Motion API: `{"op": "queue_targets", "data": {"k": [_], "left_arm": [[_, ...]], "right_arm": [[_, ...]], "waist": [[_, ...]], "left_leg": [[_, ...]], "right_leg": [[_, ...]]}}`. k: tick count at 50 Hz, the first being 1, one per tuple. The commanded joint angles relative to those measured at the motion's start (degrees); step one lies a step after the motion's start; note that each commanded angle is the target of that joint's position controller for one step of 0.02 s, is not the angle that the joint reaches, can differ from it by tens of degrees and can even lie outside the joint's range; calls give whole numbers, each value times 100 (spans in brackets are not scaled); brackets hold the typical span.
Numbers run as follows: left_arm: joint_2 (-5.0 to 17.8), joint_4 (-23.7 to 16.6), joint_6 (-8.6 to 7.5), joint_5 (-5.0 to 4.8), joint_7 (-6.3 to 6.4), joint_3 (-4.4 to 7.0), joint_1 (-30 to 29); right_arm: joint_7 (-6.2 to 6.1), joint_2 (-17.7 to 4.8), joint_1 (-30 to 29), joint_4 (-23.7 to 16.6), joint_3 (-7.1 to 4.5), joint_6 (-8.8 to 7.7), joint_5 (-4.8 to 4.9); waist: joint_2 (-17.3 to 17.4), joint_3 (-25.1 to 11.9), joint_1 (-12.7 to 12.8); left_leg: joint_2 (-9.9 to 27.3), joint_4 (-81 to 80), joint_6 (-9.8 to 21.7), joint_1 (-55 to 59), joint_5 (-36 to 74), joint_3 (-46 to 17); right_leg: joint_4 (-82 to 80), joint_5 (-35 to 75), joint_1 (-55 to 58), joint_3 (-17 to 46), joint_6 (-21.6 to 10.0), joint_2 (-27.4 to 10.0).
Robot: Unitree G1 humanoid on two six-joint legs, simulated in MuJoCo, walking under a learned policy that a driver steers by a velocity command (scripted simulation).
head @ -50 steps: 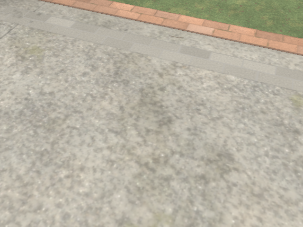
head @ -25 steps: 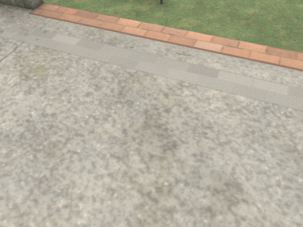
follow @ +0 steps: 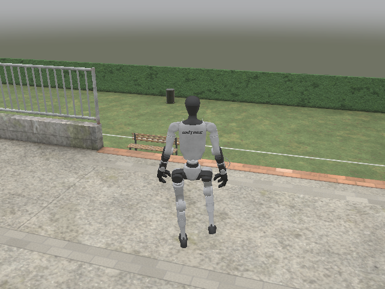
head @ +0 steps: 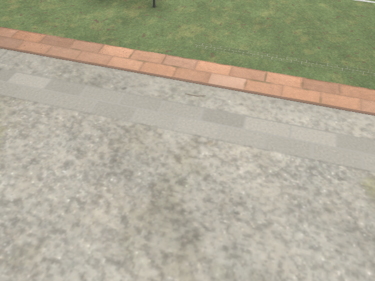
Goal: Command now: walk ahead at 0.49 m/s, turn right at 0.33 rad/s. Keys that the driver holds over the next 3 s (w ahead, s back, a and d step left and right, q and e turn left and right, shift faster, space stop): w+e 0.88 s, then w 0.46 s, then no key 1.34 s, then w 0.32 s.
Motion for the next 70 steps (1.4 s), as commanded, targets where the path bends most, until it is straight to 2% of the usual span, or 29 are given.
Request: {"op": "queue_targets", "data": {"k": [1,6,11,14,16,17,18,19,20,21,23,27,32,37,40,41,42,43,44,46,48,54,62,64,66,67,68,69,70], "left_arm": [[248,-196,47,53,24,98,379],[123,-541,-46,66,-144,58,-598],[61,-1050,-39,43,-356,-5,-1405],[248,-1248,-25,29,-459,79,-1187],[729,-954,-18,0,-448,365,249],[1359,-759,27,11,-327,609,1265],[1937,-813,4,17,-303,678,1213],[1399,-875,-32,75,-287,544,1472],[1090,-873,-68,126,-266,458,1209],[907,-1002,-73,90,-263,398,715],[609,-1255,-63,154,-264,288,44],[881,-1279,-95,78,-156,352,170],[980,-1208,-24,38,-43,390,608],[961,-1132,34,-1,0,399,822],[886,-1240,115,41,28,379,580],[647,-1351,107,85,-3,282,455],[306,-1487,72,78,-11,178,883],[361,-1556,24,-39,-11,121,1399],[912,-1434,43,-99,-15,241,1158],[910,-1581,81,50,-33,255,329],[673,-1587,101,47,-73,244,344],[375,-1762,68,132,-105,113,-194],[358,-2147,-56,12,-308,65,-1480],[487,-2160,-78,30,-338,116,-1352],[858,-1782,-77,112,-286,335,-128],[1281,-1588,-47,179,-208,477,945],[1826,-1560,-19,244,-192,551,1135],[1309,-1560,-22,214,-200,423,1196],[1092,-1595,-40,215,-209,321,772]], "right_arm": [[-109,-659,-289,-261,-103,-127,-30],[-250,-858,55,-198,-109,-55,27],[-285,-1014,507,-59,-158,146,110],[-306,-1198,272,-183,-219,271,135],[-344,-1227,58,-327,-221,362,119],[-349,-1104,94,-510,-156,315,54],[-204,-165,704,-783,134,87,-69],[-123,-793,31,-883,-1,-193,166],[-98,-993,-523,-1096,-70,-313,345],[-133,-938,-637,-1131,-51,-346,267],[-176,-963,-476,-1108,-143,-211,127],[-209,-728,-692,-1347,-150,29,-19],[-187,-535,-1803,-1717,-75,-5,38],[-94,-853,-2116,-1965,-175,-111,110],[-103,-1057,-1324,-1794,-310,-202,90],[-135,-1263,-583,-1687,-393,-228,7],[-187,-1701,305,-1620,-512,-199,-83],[-138,-1659,534,-1478,-518,-125,19],[-149,-1141,240,-1617,-392,-87,96],[-145,-841,-217,-1615,-279,2,45],[-110,-706,-402,-1518,-224,-15,-14],[-93,-1024,-161,-1203,-319,-61,115],[-111,-1290,503,-842,-317,175,245],[-133,-1382,466,-785,-337,241,273],[-167,-1318,372,-780,-295,283,279],[-185,-1047,302,-932,-172,251,147],[-154,-379,850,-1092,47,129,83],[-129,-908,681,-974,-76,34,178],[-121,-1150,286,-1106,-152,16,276]], "waist": [[501,294,277],[386,322,-73],[377,578,-363],[645,308,-72],[661,-544,723],[2,-1164,1099],[-1397,-1828,402],[-777,-2238,840],[-598,-1418,832],[50,-1012,564],[207,-624,89],[181,-261,-42],[-205,-68,375],[-355,-49,427],[-507,-337,-15],[-314,-963,-373],[768,-1877,-440],[2353,-2254,-237],[1495,-1497,-323],[544,-386,-237],[737,-79,38],[595,-45,36],[780,253,-399],[863,196,-208],[704,-547,459],[169,-1365,898],[-1371,-1938,553],[-918,-2084,726],[-667,-1341,615]], "left_leg": [[1699,-1191,832,-585,567,-856],[1740,-1113,594,240,872,-308],[2088,-673,481,1392,1112,-77],[2145,211,279,1560,3205,230],[1827,2237,13,1069,4635,570],[1536,4146,-266,-419,3064,625],[269,6124,-579,-3010,-2228,-30],[327,6626,-405,-3648,-2364,-1193],[608,6522,-239,-4107,-1833,-1197],[881,6042,-193,-3841,-1324,-1175],[1177,5302,-282,-2967,-943,-1184],[1064,4139,-665,-2788,-366,-965],[618,1880,-725,-2382,1258,-854],[506,1138,-541,-2101,1030,-1113],[410,795,-265,-990,506,-935],[903,921,12,301,507,-1297],[2160,923,672,2469,52,-3006],[2981,293,1193,3252,-1227,-5187],[2854,106,985,2630,-2054,-4840],[2316,-129,683,973,-1173,-3299],[1901,-443,623,118,-463,-2496],[1803,-801,843,190,1074,-1480],[1899,-532,546,725,979,-1082],[2014,-209,450,937,1515,-1090],[1628,1262,201,651,2973,-650],[1340,2948,-50,-474,1859,-373],[327,4998,-446,-2753,-1842,-390],[468,5744,-442,-3264,-2562,-1177],[704,5907,-441,-3448,-2241,-1122]], "right_leg": [[-416,855,-198,301,90,-197],[-2137,1905,-378,-103,96,-73],[-2919,1169,-756,-502,-32,-4],[-3104,227,61,-990,-307,373],[-3505,381,2146,-1260,-636,974],[-3732,405,4018,107,-1036,233],[-4377,-391,5993,3475,-2141,-1226],[-5087,-470,6273,4230,-2105,-1368],[-5039,163,5784,3284,-1769,-1156],[-5031,765,4879,2497,-1560,-908],[-5278,1621,3492,1663,-1371,-530],[-5568,2255,2643,1065,-1404,-219],[-5424,1425,2452,819,-998,155],[-4879,890,3084,1592,-846,-183],[-4082,1528,3196,1783,-649,-10],[-3004,1510,2761,1507,-458,308],[-1052,136,1115,801,-51,1015],[274,-2239,-333,568,93,1144],[884,-1873,-812,723,134,750],[668,-994,-575,369,152,377],[169,-670,-77,320,107,140],[-1423,344,-202,-46,223,-35],[-3425,848,372,-534,109,269],[-3722,505,749,-617,-66,396],[-4107,701,2637,-831,-352,686],[-3913,961,4360,227,-720,-262],[-4438,843,6030,2851,-1647,-1671],[-4735,1309,5900,3335,-1678,-1731],[-4644,2503,5228,2318,-1492,-1545]]}}
Next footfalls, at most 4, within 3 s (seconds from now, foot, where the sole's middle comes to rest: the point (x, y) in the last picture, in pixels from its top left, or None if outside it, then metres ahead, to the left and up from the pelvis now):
0.34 right None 0.34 -0.18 -0.78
0.82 left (215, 240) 0.68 -0.09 -0.78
1.34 right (304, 220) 0.75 -0.45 -0.78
1.74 left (264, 176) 0.97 -0.33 -0.78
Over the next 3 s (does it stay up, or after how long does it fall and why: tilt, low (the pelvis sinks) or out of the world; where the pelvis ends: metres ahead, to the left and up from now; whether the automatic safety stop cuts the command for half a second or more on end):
stays up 0.90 -0.37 -0.02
